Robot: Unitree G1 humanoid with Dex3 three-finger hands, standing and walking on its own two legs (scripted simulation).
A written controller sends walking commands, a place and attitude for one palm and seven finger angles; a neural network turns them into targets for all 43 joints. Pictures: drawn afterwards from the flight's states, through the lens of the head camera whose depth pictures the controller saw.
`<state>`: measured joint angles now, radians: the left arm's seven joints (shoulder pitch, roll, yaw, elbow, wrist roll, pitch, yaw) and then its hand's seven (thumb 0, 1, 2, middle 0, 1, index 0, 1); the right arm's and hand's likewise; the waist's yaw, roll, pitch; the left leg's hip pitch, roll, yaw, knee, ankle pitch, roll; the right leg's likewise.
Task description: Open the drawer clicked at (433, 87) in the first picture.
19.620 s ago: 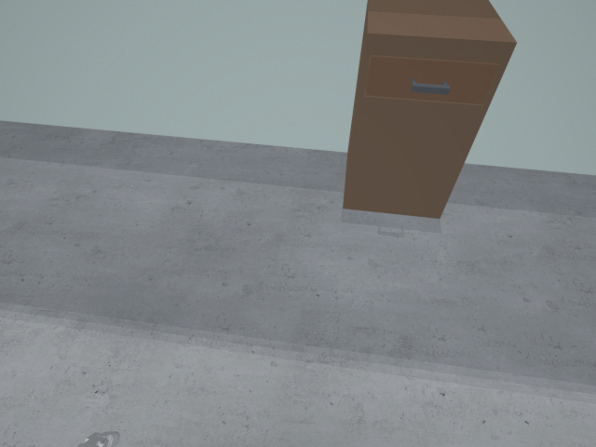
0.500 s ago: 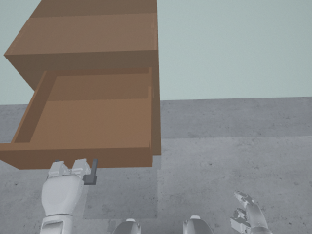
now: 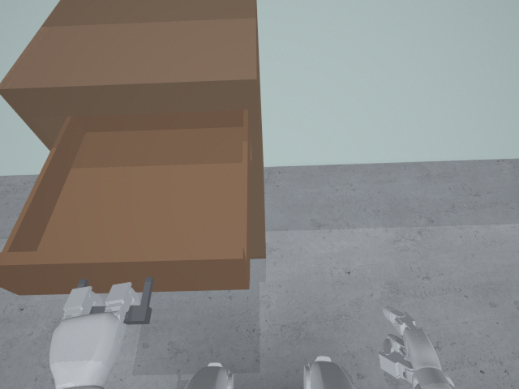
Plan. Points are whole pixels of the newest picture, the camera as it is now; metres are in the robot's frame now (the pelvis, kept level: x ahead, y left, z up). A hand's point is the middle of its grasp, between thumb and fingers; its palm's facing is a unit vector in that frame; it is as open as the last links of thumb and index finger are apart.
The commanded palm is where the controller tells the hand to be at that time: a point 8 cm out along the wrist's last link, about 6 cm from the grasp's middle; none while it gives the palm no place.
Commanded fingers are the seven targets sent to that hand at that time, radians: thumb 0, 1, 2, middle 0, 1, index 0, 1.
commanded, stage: pull the drawer open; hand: left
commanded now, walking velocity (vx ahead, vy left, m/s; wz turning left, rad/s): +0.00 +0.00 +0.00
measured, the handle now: (111, 300) +0.25 +0.25 -0.02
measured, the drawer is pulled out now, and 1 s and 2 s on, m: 0.30 0.30 0.30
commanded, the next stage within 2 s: open the thumb to release the handle in 0.08 s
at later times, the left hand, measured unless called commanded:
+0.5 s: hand (108, 343) +0.19 +0.24 -0.04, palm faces -0.02 -0.05 -1.00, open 8.3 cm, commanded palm +0.17 +0.24 +0.01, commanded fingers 0.00 -0.29 0.39 -0.31 -1.22 -0.31 -1.22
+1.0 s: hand (109, 342) +0.19 +0.24 -0.04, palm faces -0.01 -0.05 -1.00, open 13.8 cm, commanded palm +0.18 +0.24 +0.01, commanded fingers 0.00 -0.50 0.30 -0.30 -1.20 -0.30 -1.20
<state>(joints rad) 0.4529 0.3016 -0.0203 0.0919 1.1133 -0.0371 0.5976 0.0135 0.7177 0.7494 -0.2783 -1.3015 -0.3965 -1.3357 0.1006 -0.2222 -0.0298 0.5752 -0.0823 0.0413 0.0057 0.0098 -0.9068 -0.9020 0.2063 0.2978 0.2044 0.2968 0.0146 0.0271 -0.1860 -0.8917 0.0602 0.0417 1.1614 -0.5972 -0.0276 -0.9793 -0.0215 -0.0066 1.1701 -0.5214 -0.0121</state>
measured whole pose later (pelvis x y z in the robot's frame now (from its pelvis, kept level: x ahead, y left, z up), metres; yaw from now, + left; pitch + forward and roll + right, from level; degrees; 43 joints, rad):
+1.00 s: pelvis -0.02 +0.00 +0.00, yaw +2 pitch +17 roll +1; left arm 0.27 0.30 -0.06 0.24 1.11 -0.01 0.61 0.00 -0.48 0.31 -0.32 -1.21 -0.32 -1.21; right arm 0.11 -0.23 -0.04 0.65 -0.07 0.02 -0.06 0.01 -0.91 -0.90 0.21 0.30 0.20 0.30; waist 0.03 0.04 -0.17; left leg -0.90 0.04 0.01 1.14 -0.55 -0.03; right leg -0.97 -0.04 -0.03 1.14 -0.48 -0.01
